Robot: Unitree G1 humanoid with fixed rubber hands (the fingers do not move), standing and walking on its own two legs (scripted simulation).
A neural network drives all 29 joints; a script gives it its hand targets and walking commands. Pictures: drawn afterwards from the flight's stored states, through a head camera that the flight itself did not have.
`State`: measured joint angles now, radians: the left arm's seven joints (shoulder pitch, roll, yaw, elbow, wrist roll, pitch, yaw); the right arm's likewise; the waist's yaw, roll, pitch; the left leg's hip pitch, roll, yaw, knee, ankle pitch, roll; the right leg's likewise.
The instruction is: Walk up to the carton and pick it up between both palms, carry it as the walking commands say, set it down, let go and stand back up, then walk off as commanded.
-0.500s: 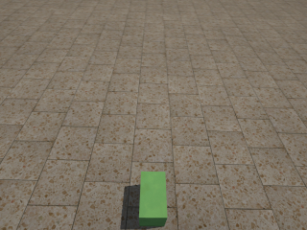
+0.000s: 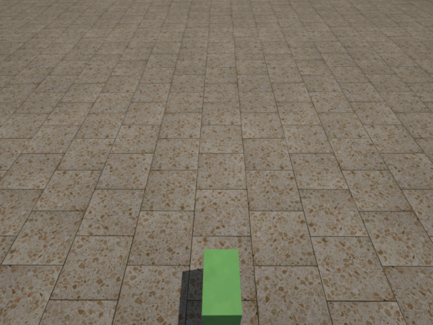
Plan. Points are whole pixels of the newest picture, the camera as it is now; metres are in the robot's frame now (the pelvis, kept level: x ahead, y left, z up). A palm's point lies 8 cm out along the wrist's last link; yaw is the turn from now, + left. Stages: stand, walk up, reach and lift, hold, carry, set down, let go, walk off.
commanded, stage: walk up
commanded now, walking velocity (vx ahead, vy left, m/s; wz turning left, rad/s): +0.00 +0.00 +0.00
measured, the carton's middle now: (221, 288) +0.42 -0.03 -0.67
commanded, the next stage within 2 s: stand in 0.24 s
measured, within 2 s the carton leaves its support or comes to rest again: neither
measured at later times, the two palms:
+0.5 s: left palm out of the picture +0.06 +0.23 -0.12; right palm out of the picture +0.03 -0.23 -0.14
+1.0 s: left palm out of the picture +0.15 +0.20 -0.14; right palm out of the picture +0.13 -0.23 -0.15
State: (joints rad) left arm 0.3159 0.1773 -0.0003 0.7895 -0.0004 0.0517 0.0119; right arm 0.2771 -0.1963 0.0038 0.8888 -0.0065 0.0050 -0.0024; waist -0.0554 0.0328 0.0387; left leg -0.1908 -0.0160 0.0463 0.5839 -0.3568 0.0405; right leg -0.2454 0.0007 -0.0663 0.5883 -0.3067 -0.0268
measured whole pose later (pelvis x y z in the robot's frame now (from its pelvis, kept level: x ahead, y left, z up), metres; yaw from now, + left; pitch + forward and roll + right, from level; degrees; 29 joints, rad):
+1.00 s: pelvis -0.03 -0.01 -0.02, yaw +0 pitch +7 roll +0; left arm 0.01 0.17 0.00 0.72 0.00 0.14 0.01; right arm -0.01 -0.20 0.00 0.71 -0.01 0.15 0.00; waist -0.06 0.03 0.08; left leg -0.53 -0.01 0.05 0.79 -0.39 0.03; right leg -0.58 0.00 -0.07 0.78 -0.33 -0.04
